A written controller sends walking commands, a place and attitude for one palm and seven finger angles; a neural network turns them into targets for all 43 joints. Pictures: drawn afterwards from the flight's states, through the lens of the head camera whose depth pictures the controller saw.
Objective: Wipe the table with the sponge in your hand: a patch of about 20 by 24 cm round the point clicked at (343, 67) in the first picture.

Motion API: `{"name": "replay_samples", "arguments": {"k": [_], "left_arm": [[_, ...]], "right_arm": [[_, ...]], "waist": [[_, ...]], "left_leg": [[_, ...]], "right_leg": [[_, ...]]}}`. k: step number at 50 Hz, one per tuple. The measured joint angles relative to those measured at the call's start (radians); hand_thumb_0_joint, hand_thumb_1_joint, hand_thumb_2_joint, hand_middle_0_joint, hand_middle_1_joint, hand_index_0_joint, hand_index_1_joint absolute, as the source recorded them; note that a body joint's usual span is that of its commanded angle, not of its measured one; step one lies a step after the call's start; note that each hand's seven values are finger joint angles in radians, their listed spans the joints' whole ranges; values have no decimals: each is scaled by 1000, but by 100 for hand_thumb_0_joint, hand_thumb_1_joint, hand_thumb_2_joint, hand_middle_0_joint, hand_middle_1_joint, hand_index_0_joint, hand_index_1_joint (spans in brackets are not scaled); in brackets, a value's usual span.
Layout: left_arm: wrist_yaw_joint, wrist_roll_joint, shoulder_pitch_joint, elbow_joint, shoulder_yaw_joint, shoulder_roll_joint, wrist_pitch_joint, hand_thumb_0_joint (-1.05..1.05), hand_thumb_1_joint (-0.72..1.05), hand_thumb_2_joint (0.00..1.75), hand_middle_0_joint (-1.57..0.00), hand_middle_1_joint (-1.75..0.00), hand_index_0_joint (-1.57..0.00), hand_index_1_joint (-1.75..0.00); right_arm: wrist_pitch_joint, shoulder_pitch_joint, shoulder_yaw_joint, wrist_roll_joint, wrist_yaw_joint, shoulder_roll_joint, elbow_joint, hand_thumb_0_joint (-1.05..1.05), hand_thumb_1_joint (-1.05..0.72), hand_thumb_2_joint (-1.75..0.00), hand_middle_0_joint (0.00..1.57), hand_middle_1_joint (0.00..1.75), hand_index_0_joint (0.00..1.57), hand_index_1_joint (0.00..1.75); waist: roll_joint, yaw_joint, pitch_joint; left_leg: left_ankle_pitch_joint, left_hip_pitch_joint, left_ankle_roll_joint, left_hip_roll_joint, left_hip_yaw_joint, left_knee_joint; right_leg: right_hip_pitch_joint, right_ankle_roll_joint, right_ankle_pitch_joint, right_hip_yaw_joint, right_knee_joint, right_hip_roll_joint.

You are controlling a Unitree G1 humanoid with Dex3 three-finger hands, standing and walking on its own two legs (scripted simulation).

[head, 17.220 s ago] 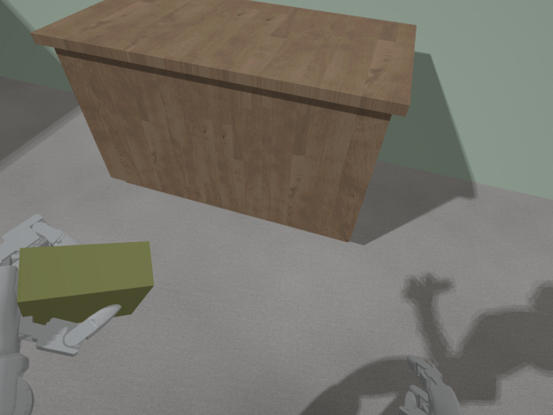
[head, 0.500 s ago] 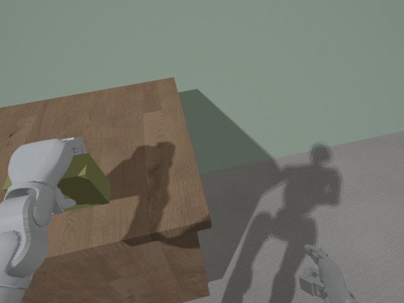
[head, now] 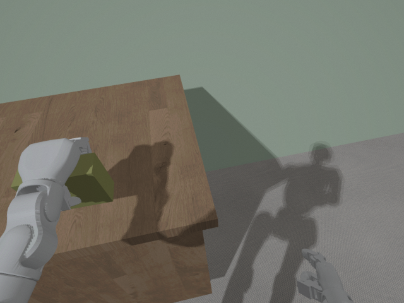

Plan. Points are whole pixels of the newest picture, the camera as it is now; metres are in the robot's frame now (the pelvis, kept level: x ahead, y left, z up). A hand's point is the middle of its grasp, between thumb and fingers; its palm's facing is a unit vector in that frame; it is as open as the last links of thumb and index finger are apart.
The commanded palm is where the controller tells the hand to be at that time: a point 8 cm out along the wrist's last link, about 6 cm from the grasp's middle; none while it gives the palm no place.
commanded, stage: move the sponge above the wiping area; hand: left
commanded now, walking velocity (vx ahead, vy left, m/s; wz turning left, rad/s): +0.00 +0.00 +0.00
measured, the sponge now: (73, 188) +0.26 +0.32 +0.10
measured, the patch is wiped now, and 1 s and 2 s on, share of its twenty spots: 0.00 0.00 0.00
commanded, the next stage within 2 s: none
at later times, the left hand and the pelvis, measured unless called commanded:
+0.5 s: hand (58, 172) +0.27 +0.33 +0.14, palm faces +0.09 +0.03 -1.00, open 9.3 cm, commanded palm +0.24 +0.33 +0.19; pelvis +0.01 +0.00 +0.00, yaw +0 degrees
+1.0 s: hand (49, 167) +0.27 +0.34 +0.15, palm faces +0.11 +0.05 -0.99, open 9.3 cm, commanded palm +0.24 +0.33 +0.20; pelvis +0.01 +0.00 +0.00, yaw +0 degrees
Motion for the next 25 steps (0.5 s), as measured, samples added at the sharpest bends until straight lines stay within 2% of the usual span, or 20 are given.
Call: {"name": "replay_samples", "arguments": {"k": [4,8,11,13,19,22,25], "left_arm": [[-3,-8,-11,34,18,0,56,0,-44,104,-81,-140,-82,-140],[-41,-13,-15,66,5,-6,90,0,-44,104,-81,-140,-82,-140],[-69,-10,-11,80,-8,-10,68,0,-44,104,-81,-140,-82,-140],[-72,-6,-9,83,-14,-12,30,0,-44,104,-81,-140,-82,-140],[-24,3,8,81,21,7,-93,0,-44,104,-81,-140,-82,-140],[9,-2,19,65,54,23,-101,0,-44,104,-82,-140,-82,-140],[26,-15,25,57,81,32,-65,0,-44,104,-81,-140,-82,-140]], "right_arm": [[13,0,-1,5,7,-6,0,1,-91,-90,20,30,20,30],[17,6,-1,11,3,-15,-5,1,-91,-90,20,30,20,30],[13,12,-1,10,-3,-19,-7,1,-91,-90,20,30,20,30],[5,18,-3,6,-8,-18,-6,1,-91,-90,20,30,20,30],[-12,31,-13,-2,-15,-9,5,1,-91,-90,20,30,20,30],[-13,35,-22,-3,-10,-11,8,1,-91,-90,20,30,20,30],[-3,34,-28,1,-2,-18,10,1,-91,-90,20,30,20,30]], "waist": [[16,-10,-9],[25,-19,-13],[20,-22,-9],[12,-22,-5],[-16,-16,4],[-15,-11,2],[-3,-10,-5]], "left_leg": [[7,-2,3,-2,3,-11],[10,-7,6,-6,-2,-13],[9,-10,6,-7,-5,-11],[7,-11,6,-6,-7,-8],[-5,-8,-1,3,-3,3],[-11,-3,-3,7,2,6],[-13,2,-2,6,2,3]], "right_leg": [[-5,4,4,4,-5,-2],[-10,7,3,-1,-4,-6],[-12,6,2,-5,-2,-7],[-11,5,0,-7,-1,-6],[-5,-2,-3,-2,-2,4],[1,-4,-4,3,-4,7],[5,-3,-5,4,-7,7]]}}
